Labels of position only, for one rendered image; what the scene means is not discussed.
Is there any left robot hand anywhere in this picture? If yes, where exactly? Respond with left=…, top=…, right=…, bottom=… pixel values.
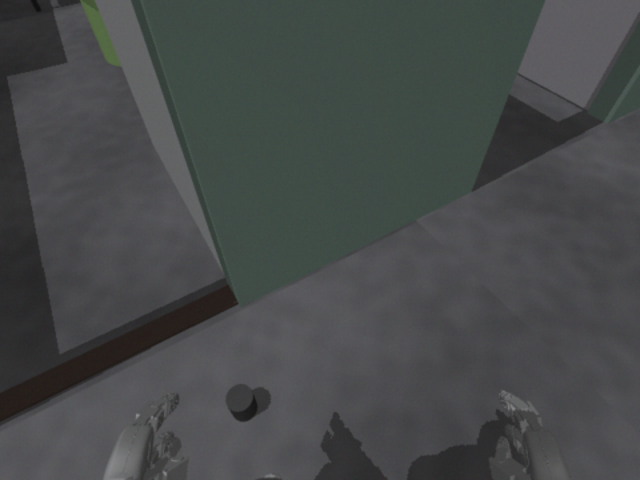
left=103, top=393, right=189, bottom=480

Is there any right robot hand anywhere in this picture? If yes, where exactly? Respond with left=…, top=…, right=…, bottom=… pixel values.
left=489, top=390, right=571, bottom=480

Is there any can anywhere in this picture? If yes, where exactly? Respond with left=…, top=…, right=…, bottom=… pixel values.
left=226, top=384, right=258, bottom=422

